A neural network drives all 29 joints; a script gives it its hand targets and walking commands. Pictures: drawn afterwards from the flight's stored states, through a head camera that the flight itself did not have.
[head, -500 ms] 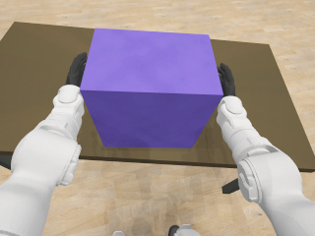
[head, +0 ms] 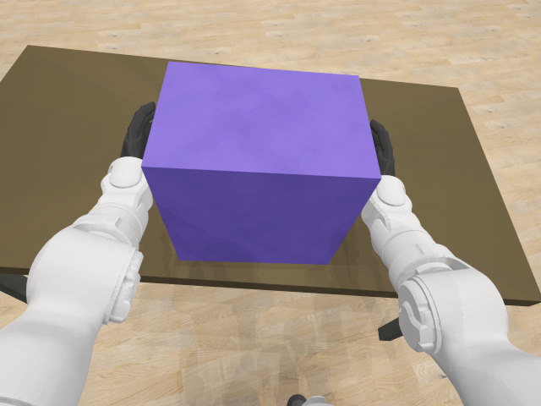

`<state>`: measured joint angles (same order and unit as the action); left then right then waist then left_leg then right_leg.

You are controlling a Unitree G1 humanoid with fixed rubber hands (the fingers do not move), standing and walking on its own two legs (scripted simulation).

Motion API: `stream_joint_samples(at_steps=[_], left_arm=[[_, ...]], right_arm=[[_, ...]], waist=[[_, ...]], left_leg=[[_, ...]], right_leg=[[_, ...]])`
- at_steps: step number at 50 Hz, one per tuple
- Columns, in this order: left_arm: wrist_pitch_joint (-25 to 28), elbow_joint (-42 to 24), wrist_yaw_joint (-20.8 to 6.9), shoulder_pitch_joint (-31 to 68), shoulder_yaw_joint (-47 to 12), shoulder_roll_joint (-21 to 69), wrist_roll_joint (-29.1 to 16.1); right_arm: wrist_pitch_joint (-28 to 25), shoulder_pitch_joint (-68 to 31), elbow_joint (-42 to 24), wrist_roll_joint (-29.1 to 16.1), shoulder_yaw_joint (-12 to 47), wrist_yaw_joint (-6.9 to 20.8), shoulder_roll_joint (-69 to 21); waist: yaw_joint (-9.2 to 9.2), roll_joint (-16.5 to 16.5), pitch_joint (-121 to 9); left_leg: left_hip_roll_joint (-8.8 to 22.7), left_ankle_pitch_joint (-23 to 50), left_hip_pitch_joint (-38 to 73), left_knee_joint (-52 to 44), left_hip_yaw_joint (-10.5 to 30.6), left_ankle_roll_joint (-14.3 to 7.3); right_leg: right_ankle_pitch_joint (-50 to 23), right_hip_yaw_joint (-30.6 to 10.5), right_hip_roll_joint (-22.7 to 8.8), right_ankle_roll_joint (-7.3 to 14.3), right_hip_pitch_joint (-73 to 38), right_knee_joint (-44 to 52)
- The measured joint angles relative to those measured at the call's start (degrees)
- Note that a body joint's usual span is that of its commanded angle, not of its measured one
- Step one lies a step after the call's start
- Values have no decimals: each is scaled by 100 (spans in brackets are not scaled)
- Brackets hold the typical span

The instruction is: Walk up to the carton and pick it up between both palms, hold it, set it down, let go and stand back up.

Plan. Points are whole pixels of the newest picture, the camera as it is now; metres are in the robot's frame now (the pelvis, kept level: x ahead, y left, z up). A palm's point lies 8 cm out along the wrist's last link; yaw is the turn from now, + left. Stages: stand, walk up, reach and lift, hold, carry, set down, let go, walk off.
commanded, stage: reach and lift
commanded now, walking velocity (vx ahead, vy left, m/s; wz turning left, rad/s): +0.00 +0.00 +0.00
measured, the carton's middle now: (259, 177) +0.47 +0.00 +0.03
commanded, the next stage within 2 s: none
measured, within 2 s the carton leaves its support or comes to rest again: neither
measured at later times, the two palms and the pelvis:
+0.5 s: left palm (137, 158) +0.47 +0.18 +0.07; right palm (378, 177) +0.44 -0.18 +0.07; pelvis +0.00 +0.01 +0.02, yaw +1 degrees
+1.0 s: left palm (139, 161) +0.48 +0.18 +0.06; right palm (376, 178) +0.44 -0.18 +0.06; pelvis +0.04 +0.01 +0.04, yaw +1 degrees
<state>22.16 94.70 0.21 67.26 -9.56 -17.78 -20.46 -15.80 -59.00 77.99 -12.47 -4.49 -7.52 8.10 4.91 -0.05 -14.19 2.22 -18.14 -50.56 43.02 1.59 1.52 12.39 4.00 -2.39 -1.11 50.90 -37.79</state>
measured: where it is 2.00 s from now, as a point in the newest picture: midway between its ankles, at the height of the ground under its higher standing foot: outside the picture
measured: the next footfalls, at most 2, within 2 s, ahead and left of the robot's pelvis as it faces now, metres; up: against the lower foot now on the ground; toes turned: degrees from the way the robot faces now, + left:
none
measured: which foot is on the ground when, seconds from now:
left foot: down 0.00-1.00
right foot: down 0.00-1.00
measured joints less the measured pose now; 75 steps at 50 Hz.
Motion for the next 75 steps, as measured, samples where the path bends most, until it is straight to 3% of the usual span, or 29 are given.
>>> stream_joint_samples(at_steps=[13, 18, 22, 27, 33, 40, 53, 57, 75], left_arm=[[76, 18, 4, -9, 218, -5, 168], [184, 92, -39, 9, 637, -8, 449], [417, 123, -77, -68, 1384, 2, 1046], [826, -24, -168, -386, 2459, 86, 1953], [995, -272, -253, -657, 3080, 239, 2297], [890, -593, -226, -925, 3143, 352, 2397], [1044, -839, -136, -1271, 3112, 540, 2519], [1121, -891, -101, -1317, 3008, 558, 2454], [1686, -870, -87, -1215, 2948, 541, 2561]], right_arm=[[-10, 24, -62, 348, -313, 57, -59], [-57, 59, -131, 670, -616, 102, -110], [-175, 178, -320, 1477, -1441, 242, -246], [-610, 562, -844, 2698, -2598, 496, -534], [-842, 842, -1317, 3451, -3135, 604, -747], [-695, 1049, -1436, 3447, -3047, 584, -792], [-1102, 1420, -1283, 3108, -2670, 455, -712], [-1293, 1397, -1127, 3049, -2593, 406, -655], [-2392, 1255, -513, 3118, -2742, 205, -532]], waist=[[40, -18, 60], [60, -56, 223], [102, -29, 460], [26, 146, 831], [-41, 174, 1169], [-99, 49, 1128], [-137, 17, 1052], [-103, 39, 1026], [-272, -111, 972]], left_leg=[[-31, 65, 83, -122, -4, -9], [-61, 126, 283, -279, -30, -32], [-124, 258, 621, -602, -30, -64], [-121, 415, 1222, -1075, -36, -90], [-154, 558, 1831, -1564, -101, -133], [-116, 554, 2066, -1806, -150, -119], [-57, 397, 2231, -1740, -103, -85], [-80, 449, 2196, -1783, -91, -84], [-38, 691, 1911, -1876, -206, -76]], right_leg=[[-39, 0, -29, -6, -73, 84], [-82, -21, -54, -21, -251, 202], [-174, -9, -109, -46, -586, 481], [-412, 12, -89, -77, -1260, 1102], [-554, -28, -112, -124, -1837, 1558], [-551, -61, -70, -113, -2036, 1771], [-438, 1, -15, -102, -2268, 1813], [-483, 19, -38, -115, -2250, 1868], [-832, -86, 12, -73, -1972, 2080]])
